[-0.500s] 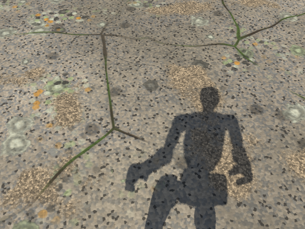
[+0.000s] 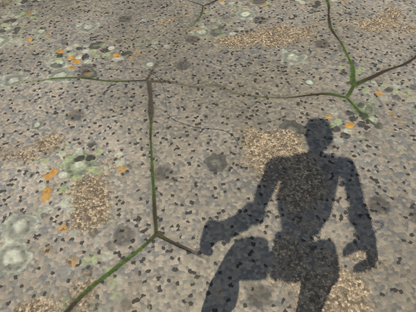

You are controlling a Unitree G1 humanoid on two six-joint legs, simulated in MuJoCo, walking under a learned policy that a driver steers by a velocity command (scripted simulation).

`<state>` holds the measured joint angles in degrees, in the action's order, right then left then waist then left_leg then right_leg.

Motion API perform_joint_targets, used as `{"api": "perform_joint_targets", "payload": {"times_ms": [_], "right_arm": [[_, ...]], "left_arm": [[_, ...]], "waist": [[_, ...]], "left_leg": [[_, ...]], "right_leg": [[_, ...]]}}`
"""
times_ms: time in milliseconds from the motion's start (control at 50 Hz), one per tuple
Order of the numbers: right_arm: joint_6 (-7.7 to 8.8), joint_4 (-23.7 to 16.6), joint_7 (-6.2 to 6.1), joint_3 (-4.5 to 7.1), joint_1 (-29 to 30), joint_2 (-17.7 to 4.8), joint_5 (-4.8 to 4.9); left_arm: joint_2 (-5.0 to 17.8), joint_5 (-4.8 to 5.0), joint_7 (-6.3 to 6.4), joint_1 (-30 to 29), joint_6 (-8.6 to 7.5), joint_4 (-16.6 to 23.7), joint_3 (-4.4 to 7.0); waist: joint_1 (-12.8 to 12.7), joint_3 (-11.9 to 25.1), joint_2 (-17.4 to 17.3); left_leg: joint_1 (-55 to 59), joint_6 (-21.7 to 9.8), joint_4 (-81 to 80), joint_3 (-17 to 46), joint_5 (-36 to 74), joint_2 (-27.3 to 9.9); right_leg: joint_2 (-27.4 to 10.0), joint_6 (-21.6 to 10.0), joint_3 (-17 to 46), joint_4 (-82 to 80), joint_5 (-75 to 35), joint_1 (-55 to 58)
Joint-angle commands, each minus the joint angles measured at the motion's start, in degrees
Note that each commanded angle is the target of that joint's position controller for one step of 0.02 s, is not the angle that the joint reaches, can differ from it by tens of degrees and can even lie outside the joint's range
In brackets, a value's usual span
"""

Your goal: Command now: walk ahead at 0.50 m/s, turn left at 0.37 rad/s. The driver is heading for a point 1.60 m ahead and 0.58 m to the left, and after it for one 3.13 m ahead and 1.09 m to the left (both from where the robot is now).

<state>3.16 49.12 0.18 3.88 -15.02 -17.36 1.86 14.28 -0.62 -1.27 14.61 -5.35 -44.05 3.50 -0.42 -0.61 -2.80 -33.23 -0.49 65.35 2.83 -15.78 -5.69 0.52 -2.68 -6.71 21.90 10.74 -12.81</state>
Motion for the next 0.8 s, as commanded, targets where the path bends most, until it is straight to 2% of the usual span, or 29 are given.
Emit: {"api": "perform_joint_targets", "payload": {"times_ms": [20,60,120,180,220,240,280,300,320,340,360,380,400,420,440,460,480,540,600,640,680,720,780,800], "right_arm": [[-0.82,-3.22,-0.17,0.80,-1.71,-1.77,-0.22],[-0.73,-4.30,0.13,0.72,0.85,-1.34,-0.47],[-0.43,-6.13,1.29,0.10,6.29,-0.27,-0.76],[-0.38,-8.92,2.40,-0.51,12.29,0.39,-0.85],[-0.38,-10.76,3.10,-0.56,14.73,0.08,-0.75],[-0.39,-11.59,3.45,-0.45,15.30,-0.24,-0.71],[-0.58,-12.51,3.81,0.36,13.56,-1.82,-0.60],[-0.75,-12.16,3.76,1.17,9.95,-3.27,-0.45],[-0.82,-10.66,3.46,2.59,2.66,-5.72,-0.24],[-1.14,-8.42,2.45,4.68,-6.53,-9.72,-0.30],[-1.38,-7.75,1.34,6.12,-8.83,-16.58,-0.25],[-0.45,-9.95,1.76,5.24,-9.37,-15.77,-0.70],[0.14,-9.50,2.09,4.03,-8.88,-11.38,-1.19],[0.58,-9.50,2.02,3.49,-6.01,-9.42,-0.87],[0.66,-10.28,1.89,2.84,-1.71,-7.33,-0.65],[0.67,-11.33,1.64,2.22,1.25,-5.52,-1.14],[0.68,-12.19,1.44,2.02,2.41,-5.09,-1.62],[1.05,-12.12,0.54,2.56,1.45,-6.94,-1.30],[0.72,-11.41,-0.47,2.83,-0.97,-7.83,-0.85],[0.32,-11.08,-0.80,2.84,-2.33,-7.87,-0.64],[0.00,-10.51,-0.93,2.96,-4.15,-8.25,-0.48],[-0.34,-10.06,-1.06,2.92,-5.46,-7.88,-0.25],[-0.68,-10.05,-1.33,2.88,-4.96,-7.33,-0.65],[-0.75,-10.15,-1.28,2.55,-4.43,-6.33,-0.73]], "left_arm": [[6.36,-0.52,0.61,-2.03,-1.87,2.09,1.91],[6.86,-0.55,1.24,-0.97,-1.77,0.94,2.16],[8.30,-0.20,1.88,-0.24,-1.41,0.08,2.53],[9.75,0.46,2.29,2.88,-0.57,-1.42,3.08],[10.46,1.05,2.36,4.24,0.34,-2.25,3.41],[10.90,1.32,2.42,4.38,0.82,-2.49,3.56],[12.55,1.62,2.74,3.41,1.67,-2.26,3.94],[13.44,1.79,2.94,2.85,2.16,-2.05,4.12],[13.92,2.02,3.07,1.87,2.62,-1.84,4.12],[13.15,1.91,3.26,1.86,2.43,-1.42,3.66],[5.21,-0.63,2.73,6.62,1.33,1.20,1.33],[5.21,0.64,1.88,5.24,-1.32,2.82,0.36],[9.53,3.11,1.21,-2.55,-2.77,4.42,1.53],[8.93,3.24,1.21,-4.42,-3.45,5.19,1.22],[8.66,1.79,1.72,-4.19,-3.47,4.32,1.34],[9.48,0.72,1.98,-3.26,-2.90,3.94,1.90],[9.54,0.41,1.89,-2.38,-2.07,3.90,2.14],[7.20,-0.25,2.03,-3.07,-0.42,4.70,1.68],[5.56,-0.27,1.96,-9.79,-0.30,6.65,0.88],[4.85,0.16,1.42,-13.91,-0.68,7.55,0.43],[5.42,0.82,0.79,-17.01,-1.13,8.43,0.45],[6.86,1.13,0.21,-18.04,-1.66,9.08,0.89],[8.63,1.21,-0.37,-14.47,-2.51,8.43,1.72],[9.07,0.93,-0.28,-10.47,-2.80,7.28,2.19]], "waist": [[1.61,0.30,6.91],[1.09,-0.79,6.20],[-0.64,-2.57,5.47],[-3.08,-4.79,4.33],[-3.69,-5.41,4.48],[-3.44,-5.25,4.83],[-1.33,-2.42,6.83],[0.98,0.30,8.05],[5.31,4.21,7.86],[9.91,9.11,5.55],[5.40,13.43,-9.66],[5.39,23.51,-8.38],[8.09,17.89,-2.12],[6.21,11.16,-0.49],[3.31,6.95,2.88],[1.10,5.04,2.10],[-0.24,4.50,1.21],[-0.95,3.39,1.06],[1.32,1.73,-0.41],[3.14,1.33,-1.94],[4.50,0.99,-2.67],[4.64,0.94,-3.00],[2.50,1.43,-5.18],[0.33,2.59,-5.38]], "left_leg": [[-6.52,0.65,-1.43,3.83,6.99,-2.75],[-8.42,0.93,-7.19,4.12,12.43,-2.27],[-6.86,0.35,-17.77,0.77,19.68,-1.47],[-8.30,-0.93,-24.01,-2.07,19.43,-0.96],[-9.58,-2.15,-26.51,-3.69,15.85,-0.40],[-9.14,-2.93,-27.40,-4.77,13.36,0.25],[-3.17,-5.05,-27.93,-8.31,7.64,3.71],[2.27,-6.33,-27.66,-9.98,4.64,6.12],[12.31,-8.10,-30.17,-10.84,5.30,8.75],[28.60,-10.47,-33.46,-7.12,8.77,8.97],[49.01,-18.57,-34.44,19.35,8.96,-6.01],[57.89,-26.42,-45.46,46.37,-0.56,-14.27],[55.21,-22.11,-48.49,39.56,0.50,-12.73],[47.10,-19.84,-48.23,31.31,4.17,-10.49],[38.05,-17.81,-48.27,24.70,9.50,-7.85],[31.10,-16.95,-49.26,20.42,14.85,-5.99],[26.90,-16.72,-50.56,18.72,17.37,-4.75],[20.86,-16.84,-52.23,14.07,23.48,-2.89],[19.01,-14.42,-51.92,10.92,20.79,-0.16],[18.34,-12.77,-51.10,10.48,16.02,1.05],[18.93,-12.24,-50.23,12.59,12.49,0.23],[21.87,-11.79,-47.42,16.03,10.09,-1.17],[25.92,-10.42,-42.66,19.85,10.98,-3.34],[25.95,-9.39,-39.60,19.26,14.34,-2.10]], "right_leg": [[-15.68,-8.60,8.90,-14.00,-13.10,4.02],[-15.24,-8.14,5.16,-14.42,-14.76,5.48],[-14.48,-6.84,0.10,-15.11,-14.66,6.41],[-16.25,-6.53,-2.20,-14.32,-15.64,11.21],[-17.42,-5.98,-3.27,-12.09,-18.76,15.73],[-17.87,-5.51,-3.90,-10.34,-22.48,17.47],[-17.83,-4.19,-5.57,-3.68,-40.88,19.36],[-17.47,-3.48,-6.20,2.41,-50.27,19.55],[-16.04,-2.23,-7.29,12.58,-53.84,17.22],[-13.68,0.20,-7.86,27.03,-44.88,7.80],[-5.47,3.94,-6.23,48.60,3.75,-16.93],[2.34,4.46,8.42,59.74,24.83,-28.75],[-1.00,3.02,12.47,60.32,19.98,-34.77],[-3.44,1.91,11.92,55.85,14.82,-35.25],[-5.81,2.03,11.63,50.87,11.34,-31.77],[-7.25,2.44,11.71,47.17,9.08,-27.22],[-7.76,2.89,11.75,45.42,7.75,-23.94],[-7.11,5.31,10.07,38.01,3.67,-22.32],[-5.13,6.61,9.58,24.91,-7.06,-22.15],[-3.06,6.64,9.30,16.17,-13.31,-19.34],[-1.55,6.53,9.33,11.63,-15.65,-17.21],[-1.01,5.72,10.65,8.33,-14.18,-16.43],[-1.17,3.28,10.55,6.04,-8.61,-12.71],[-0.70,1.85,9.21,3.82,-8.57,-7.47]]}}
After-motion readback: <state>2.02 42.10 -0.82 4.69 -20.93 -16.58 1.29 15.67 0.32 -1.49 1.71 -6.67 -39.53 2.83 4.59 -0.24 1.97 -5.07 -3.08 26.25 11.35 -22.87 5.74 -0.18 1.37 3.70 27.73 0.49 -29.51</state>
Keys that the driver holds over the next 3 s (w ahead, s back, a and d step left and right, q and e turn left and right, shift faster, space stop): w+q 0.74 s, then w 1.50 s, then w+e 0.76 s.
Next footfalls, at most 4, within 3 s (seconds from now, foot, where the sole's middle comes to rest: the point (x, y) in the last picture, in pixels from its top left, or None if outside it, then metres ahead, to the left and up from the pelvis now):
0.34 left None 0.33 0.16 -0.78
0.82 right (208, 262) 0.66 0.07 -0.78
1.34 left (109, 236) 0.76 0.42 -0.78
1.86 right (134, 156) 1.14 0.38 -0.78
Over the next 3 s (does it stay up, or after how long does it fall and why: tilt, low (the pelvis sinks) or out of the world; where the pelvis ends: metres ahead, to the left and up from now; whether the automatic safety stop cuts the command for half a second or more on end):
stays up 1.46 0.65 -0.02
